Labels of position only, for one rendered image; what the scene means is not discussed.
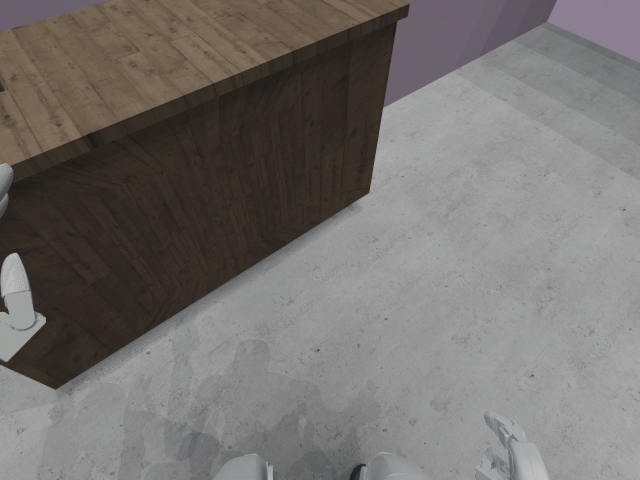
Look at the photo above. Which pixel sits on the robot left hand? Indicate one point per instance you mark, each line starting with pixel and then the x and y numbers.
pixel 22 322

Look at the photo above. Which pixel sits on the counter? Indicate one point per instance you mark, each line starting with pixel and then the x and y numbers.
pixel 160 148

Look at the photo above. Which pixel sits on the robot right hand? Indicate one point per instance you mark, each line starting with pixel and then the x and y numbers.
pixel 524 461

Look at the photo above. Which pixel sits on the right robot shin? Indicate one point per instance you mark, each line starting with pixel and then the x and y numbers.
pixel 379 454

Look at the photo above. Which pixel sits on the robot right thigh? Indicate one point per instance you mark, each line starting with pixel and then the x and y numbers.
pixel 386 467

